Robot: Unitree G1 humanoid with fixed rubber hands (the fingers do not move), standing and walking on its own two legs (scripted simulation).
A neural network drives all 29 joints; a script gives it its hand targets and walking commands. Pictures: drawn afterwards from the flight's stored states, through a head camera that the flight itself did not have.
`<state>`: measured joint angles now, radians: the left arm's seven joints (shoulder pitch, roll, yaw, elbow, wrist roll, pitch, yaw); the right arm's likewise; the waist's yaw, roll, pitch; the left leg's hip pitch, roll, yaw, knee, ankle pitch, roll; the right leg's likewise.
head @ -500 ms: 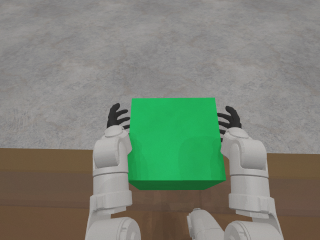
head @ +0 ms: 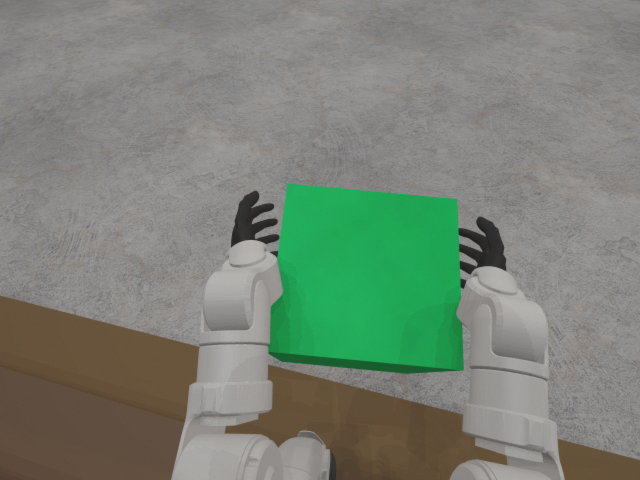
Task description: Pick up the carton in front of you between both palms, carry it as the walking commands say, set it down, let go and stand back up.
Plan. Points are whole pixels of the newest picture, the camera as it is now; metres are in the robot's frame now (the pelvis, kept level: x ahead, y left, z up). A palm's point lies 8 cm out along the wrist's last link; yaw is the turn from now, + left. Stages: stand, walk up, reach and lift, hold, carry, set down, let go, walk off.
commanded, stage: carry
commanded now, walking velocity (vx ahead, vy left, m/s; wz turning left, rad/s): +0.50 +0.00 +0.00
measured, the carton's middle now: (356, 292) +0.36 +0.03 +0.00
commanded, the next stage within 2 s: none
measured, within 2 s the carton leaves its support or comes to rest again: neither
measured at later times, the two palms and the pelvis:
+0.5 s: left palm (278, 161) +0.76 +0.25 -0.08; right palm (399, 164) +0.78 -0.04 -0.09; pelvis +0.43 +0.07 -0.19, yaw +2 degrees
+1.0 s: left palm (300, 126) +1.22 +0.29 -0.29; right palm (379, 138) +1.20 +0.01 -0.30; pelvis +0.87 +0.16 -0.33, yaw +2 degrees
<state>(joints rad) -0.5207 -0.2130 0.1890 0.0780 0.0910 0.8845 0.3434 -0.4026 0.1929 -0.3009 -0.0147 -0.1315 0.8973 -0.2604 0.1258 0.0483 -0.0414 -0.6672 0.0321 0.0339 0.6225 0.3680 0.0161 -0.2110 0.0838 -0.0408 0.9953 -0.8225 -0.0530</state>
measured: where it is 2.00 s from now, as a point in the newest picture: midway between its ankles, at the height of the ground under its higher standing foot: (342, 217)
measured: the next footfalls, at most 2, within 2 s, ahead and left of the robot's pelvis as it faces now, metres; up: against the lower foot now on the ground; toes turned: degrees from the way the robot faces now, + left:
left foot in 0.06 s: +0.21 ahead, +0.06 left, -0.14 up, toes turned +4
right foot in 0.46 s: +0.51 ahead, +0.05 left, -0.27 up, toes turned +1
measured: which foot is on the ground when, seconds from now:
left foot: up 0.00-0.04, down 0.06-0.46, up 0.48-0.78, down 0.80-1.00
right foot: down 0.00-0.08, up 0.10-0.44, down 0.46-0.84, up 0.86-1.00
